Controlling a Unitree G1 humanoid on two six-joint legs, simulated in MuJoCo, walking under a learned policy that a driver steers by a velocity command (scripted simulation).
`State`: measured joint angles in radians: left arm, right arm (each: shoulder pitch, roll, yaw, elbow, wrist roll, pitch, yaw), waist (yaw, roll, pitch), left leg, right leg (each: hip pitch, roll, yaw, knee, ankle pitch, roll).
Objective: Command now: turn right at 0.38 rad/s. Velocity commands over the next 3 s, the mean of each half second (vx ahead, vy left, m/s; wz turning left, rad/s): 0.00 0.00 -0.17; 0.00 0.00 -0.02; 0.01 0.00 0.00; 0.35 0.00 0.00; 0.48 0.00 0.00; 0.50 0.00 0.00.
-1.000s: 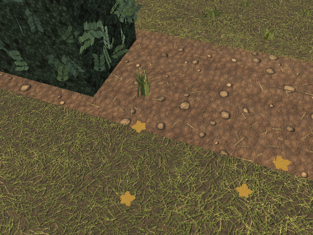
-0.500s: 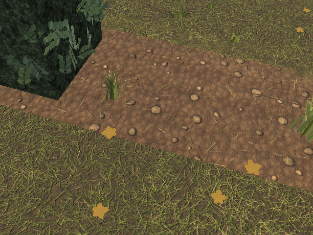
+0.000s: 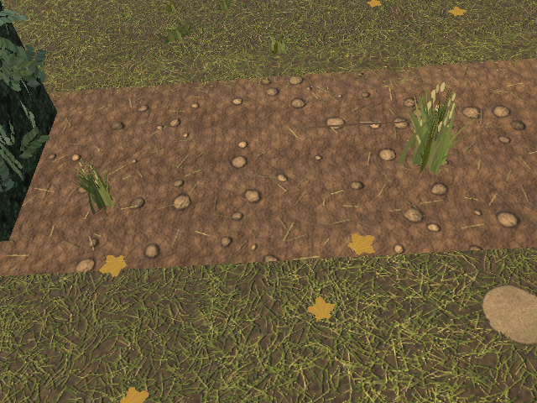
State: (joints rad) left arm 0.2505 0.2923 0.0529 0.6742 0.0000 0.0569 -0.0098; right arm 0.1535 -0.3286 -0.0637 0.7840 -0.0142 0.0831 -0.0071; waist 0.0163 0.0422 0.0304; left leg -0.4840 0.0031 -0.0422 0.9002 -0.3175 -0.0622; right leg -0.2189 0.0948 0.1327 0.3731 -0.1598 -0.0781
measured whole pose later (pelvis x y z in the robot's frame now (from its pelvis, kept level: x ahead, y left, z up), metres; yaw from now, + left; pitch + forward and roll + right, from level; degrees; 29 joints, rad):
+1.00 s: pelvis +0.02 +0.05 +0.00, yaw -3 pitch -1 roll +0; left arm 0.18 0.25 -0.03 1.06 0.00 0.02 0.03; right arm 0.17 -0.25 0.04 1.03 -0.01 0.01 -0.02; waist 0.00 -0.01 0.01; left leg -0.12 -0.06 -0.02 0.31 -0.18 0.06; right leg -0.13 0.05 0.14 0.31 -0.17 0.00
